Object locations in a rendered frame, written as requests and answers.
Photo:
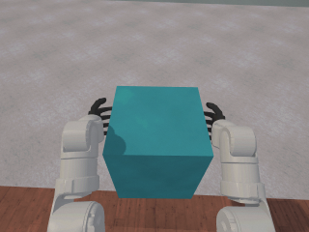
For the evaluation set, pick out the carton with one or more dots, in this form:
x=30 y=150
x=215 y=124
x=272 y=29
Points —
x=157 y=143

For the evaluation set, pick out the robot left upper arm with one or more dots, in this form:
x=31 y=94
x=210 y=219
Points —
x=78 y=216

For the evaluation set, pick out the robot left forearm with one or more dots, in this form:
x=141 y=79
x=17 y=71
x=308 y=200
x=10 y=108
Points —
x=79 y=160

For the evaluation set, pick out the left robot hand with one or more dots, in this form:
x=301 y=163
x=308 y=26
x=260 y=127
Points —
x=95 y=110

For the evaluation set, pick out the robot right forearm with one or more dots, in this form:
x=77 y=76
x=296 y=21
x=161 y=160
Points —
x=240 y=170

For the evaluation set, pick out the right robot hand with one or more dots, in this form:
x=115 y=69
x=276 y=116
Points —
x=217 y=115

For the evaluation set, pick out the robot right upper arm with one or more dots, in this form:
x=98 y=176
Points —
x=243 y=219

